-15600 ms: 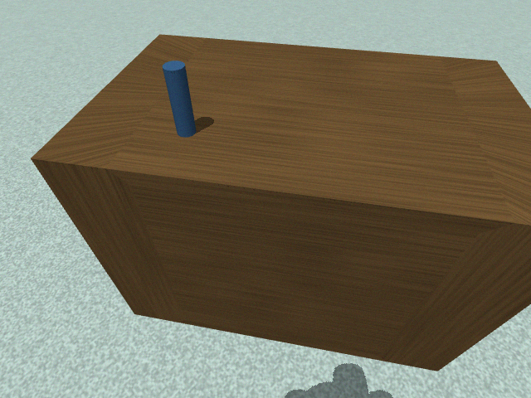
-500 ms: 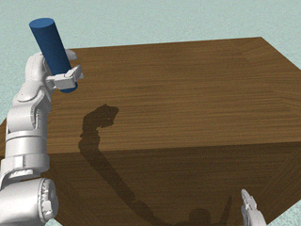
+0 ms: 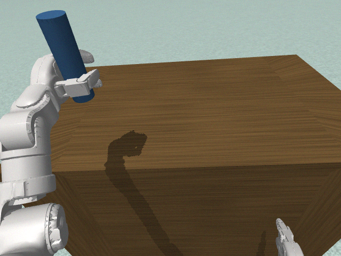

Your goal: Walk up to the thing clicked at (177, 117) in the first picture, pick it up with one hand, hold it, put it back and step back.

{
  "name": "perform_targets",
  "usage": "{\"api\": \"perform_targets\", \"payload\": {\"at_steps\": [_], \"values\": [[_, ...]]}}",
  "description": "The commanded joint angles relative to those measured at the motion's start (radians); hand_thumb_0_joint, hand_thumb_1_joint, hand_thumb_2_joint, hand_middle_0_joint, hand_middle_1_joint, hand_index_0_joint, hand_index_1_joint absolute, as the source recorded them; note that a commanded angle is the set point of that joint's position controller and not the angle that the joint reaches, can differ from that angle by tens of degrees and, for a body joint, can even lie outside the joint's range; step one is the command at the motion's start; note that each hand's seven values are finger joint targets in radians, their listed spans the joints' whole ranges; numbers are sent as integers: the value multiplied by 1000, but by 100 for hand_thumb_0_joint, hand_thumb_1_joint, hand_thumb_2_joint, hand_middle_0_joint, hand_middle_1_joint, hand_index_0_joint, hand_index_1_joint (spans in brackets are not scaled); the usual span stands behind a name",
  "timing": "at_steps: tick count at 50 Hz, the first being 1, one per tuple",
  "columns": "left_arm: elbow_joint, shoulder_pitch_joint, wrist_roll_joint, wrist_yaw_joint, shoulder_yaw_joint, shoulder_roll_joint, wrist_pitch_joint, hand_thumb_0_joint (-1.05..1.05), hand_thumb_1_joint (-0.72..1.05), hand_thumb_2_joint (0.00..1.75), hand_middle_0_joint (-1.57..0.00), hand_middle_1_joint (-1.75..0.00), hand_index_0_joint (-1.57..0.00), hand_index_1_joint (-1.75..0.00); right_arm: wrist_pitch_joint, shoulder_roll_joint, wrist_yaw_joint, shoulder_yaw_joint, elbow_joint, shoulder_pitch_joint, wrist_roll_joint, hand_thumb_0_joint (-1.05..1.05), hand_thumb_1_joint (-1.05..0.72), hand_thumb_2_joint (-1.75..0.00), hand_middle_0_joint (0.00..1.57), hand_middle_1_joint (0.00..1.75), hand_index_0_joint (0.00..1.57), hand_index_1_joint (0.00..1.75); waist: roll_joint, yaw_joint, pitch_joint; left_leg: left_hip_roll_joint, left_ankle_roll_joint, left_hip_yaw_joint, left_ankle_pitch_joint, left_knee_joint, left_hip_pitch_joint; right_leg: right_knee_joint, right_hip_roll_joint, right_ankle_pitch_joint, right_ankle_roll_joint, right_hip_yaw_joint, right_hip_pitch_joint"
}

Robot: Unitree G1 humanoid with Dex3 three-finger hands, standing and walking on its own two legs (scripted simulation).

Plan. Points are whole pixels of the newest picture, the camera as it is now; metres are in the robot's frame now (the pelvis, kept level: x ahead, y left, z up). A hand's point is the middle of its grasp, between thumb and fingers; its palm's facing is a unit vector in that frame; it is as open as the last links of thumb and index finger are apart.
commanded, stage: lift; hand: left
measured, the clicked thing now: (69, 61) +0.37 +0.18 +0.34
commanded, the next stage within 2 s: hold in 0.34 s
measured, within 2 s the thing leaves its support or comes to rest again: neither
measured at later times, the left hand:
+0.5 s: hand (70, 69) +0.35 +0.17 +0.33, palm faces +0.11 -0.99 +0.00, open 5.8 cm
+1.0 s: hand (69, 62) +0.34 +0.16 +0.35, palm faces +0.09 -1.00 -0.01, open 5.8 cm
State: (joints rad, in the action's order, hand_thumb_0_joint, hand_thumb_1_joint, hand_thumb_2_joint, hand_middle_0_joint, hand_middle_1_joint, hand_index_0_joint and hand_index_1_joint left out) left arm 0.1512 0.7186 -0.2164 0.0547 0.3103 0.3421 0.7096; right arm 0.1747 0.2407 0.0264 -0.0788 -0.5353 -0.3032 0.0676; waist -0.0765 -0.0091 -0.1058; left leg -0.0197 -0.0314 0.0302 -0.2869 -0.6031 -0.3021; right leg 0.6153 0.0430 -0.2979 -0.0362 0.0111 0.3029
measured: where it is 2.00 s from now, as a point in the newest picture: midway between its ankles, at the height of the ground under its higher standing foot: outside the picture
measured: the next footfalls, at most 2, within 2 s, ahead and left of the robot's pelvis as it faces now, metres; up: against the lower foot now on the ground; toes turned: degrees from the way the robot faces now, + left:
none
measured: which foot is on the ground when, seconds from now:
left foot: down 0.00-1.00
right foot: down 0.00-1.00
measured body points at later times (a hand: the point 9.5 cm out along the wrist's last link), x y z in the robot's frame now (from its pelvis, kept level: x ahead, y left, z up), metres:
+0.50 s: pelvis -0.01 +0.01 +0.00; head -0.06 -0.03 +0.44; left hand +0.34 +0.23 +0.33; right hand +0.16 -0.24 -0.07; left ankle +0.02 +0.14 -0.73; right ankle +0.02 -0.14 -0.73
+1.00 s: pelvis +0.00 +0.01 +0.00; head -0.06 -0.03 +0.44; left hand +0.33 +0.22 +0.35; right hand +0.18 -0.24 -0.07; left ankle +0.02 +0.14 -0.73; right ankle +0.02 -0.14 -0.73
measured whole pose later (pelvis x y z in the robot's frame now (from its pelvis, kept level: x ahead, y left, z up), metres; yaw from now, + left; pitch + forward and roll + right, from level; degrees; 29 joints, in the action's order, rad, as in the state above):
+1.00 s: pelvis +0.00 +0.01 +0.00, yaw +0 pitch -1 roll +0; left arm -0.03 0.77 -0.27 0.03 0.33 0.36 0.92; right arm 0.25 0.24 0.00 -0.08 -0.62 -0.27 0.10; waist -0.09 -0.04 -0.13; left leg -0.02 -0.03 0.03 -0.30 -0.62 -0.31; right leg 0.62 0.05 -0.30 -0.04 0.01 0.30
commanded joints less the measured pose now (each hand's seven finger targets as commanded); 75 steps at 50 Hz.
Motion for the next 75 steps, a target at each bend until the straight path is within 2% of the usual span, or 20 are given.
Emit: {"api": "perform_targets", "payload": {"at_steps": [1,4,7,8,13,14,17,27,34,37,41,44,48,49,53,58,60,68,69,75], "values": [[-278,547,-13,-18,68,245,-59,0,60,135,-135,-143,-137,-143,77,98,0,-42,161,144,4,0,58,-4,5,5,5,5,80,-10,-198,41,40,-44,111,83,115,-124,-32,107,23,-70,-11],[-268,539,-18,-25,66,239,-42,0,59,135,-135,-142,-137,-142,84,89,-5,-35,140,154,5,0,57,-4,5,5,5,5,76,-19,-181,43,40,-44,98,87,91,-127,-31,94,23,-69,-16],[-249,533,-24,-26,61,227,-22,0,58,135,-135,-142,-137,-142,95,111,-2,-54,131,163,4,0,57,-4,5,5,5,5,90,-2,-184,42,42,-44,80,87,101,-133,-32,84,20,-67,-2],[-244,518,-23,-26,52,212,-16,0,59,135,-136,-143,-138,-142,96,93,-5,-32,123,160,4,0,57,-4,5,5,5,5,77,-8,-182,40,41,-42,87,89,98,-126,-32,90,22,-69,-5],[-312,555,-24,-37,62,241,1,0,57,134,-135,-142,-137,-142,108,108,-8,-42,107,180,9,0,57,-4,5,5,5,5,50,-20,-175,31,33,-26,34,110,89,-126,-39,44,26,-75,1],[-293,563,-27,-34,46,220,7,0,58,134,-135,-142,-137,-142,112,96,-9,-34,107,173,11,0,57,-4,5,5,5,5,46,-11,-189,28,32,-24,48,108,106,-123,-41,55,28,-76,3],[-306,564,-35,-34,71,244,14,0,55,134,-135,-142,-137,-142,119,116,-3,-57,87,164,10,0,56,-5,5,5,5,5,64,-7,-205,29,33,-26,96,89,118,-116,-40,97,25,-76,-3],[-301,567,-41,-28,68,248,57,0,53,132,-136,-144,-138,-144,141,101,-5,-30,104,191,18,0,56,-5,5,5,5,5,98,-21,-193,40,38,-36,97,82,94,-123,-37,88,22,-70,-11],[-327,588,-39,-27,58,245,95,0,54,132,-137,-144,-139,-144,140,90,-13,-23,72,194,22,0,57,-5,5,5,5,5,42,-29,-187,41,32,-37,84,88,90,-117,-39,73,27,-69,10],[-291,555,-46,-30,60,222,106,0,55,133,-137,-145,-139,-144,137,112,-18,-51,79,190,22,0,57,-5,5,5,5,5,78,-20,-199,37,33,-34,119,79,93,-115,-42,103,24,-74,-2],[-411,609,-46,-38,98,288,105,0,55,132,-136,-144,-138,-143,141,109,-22,-46,101,193,26,0,57,-5,5,5,5,5,56,-31,-234,39,31,-34,132,74,115,-108,-40,116,23,-73,-12],[-352,558,-52,-30,61,220,120,0,54,134,-137,-147,-139,-146,138,86,-25,-30,90,187,29,0,56,-5,5,5,5,5,71,-27,-205,38,34,-33,133,73,100,-106,-41,115,23,-72,-7],[-406,571,-58,-32,89,263,137,0,55,134,-138,-146,-140,-146,134,101,-26,-41,87,191,30,0,56,-5,5,5,5,5,52,-34,-211,41,31,-38,146,67,103,-102,-40,126,24,-71,-5],[-331,534,-54,-31,67,224,151,0,53,134,-138,-147,-140,-146,131,93,-28,-34,71,191,29,0,56,-5,5,5,5,5,58,-30,-188,40,32,-39,146,67,88,-103,-40,127,25,-72,1],[-356,550,-54,-36,81,240,162,0,55,135,-140,-148,-142,-148,130,104,-30,-55,62,189,31,0,56,-5,5,5,5,5,81,-26,-200,44,35,-43,172,52,99,-99,-38,151,23,-68,1],[-350,601,-49,-38,79,262,163,0,52,134,-140,-148,-142,-148,132,103,-28,-52,59,193,31,0,56,-5,5,5,5,5,96,-23,-187,53,41,-47,120,57,84,-110,-32,111,17,-61,16],[-285,542,-56,-34,66,222,167,0,57,134,-140,-147,-142,-147,135,101,-26,-49,72,205,32,0,56,-5,5,5,5,5,135,-23,-162,52,43,-46,100,57,71,-116,-32,90,14,-64,22],[-367,607,-50,-42,87,272,148,0,57,134,-141,-148,-143,-148,129,110,-30,-56,76,193,34,0,57,-5,5,5,5,5,65,-31,-225,46,34,-39,130,56,91,-92,-36,114,23,-67,8],[-342,583,-50,-42,65,236,151,0,55,134,-140,-148,-142,-147,131,108,-27,-55,87,210,34,0,57,-5,5,5,5,5,77,-29,-209,47,34,-40,120,57,86,-95,-38,102,23,-68,13],[-400,644,-52,-45,93,288,141,0,54,135,-141,-149,-143,-148,136,110,-23,-59,77,195,33,0,56,-5,5,5,5,5,68,-27,-237,42,34,-36,136,48,101,-87,-38,119,23,-67,5]]}}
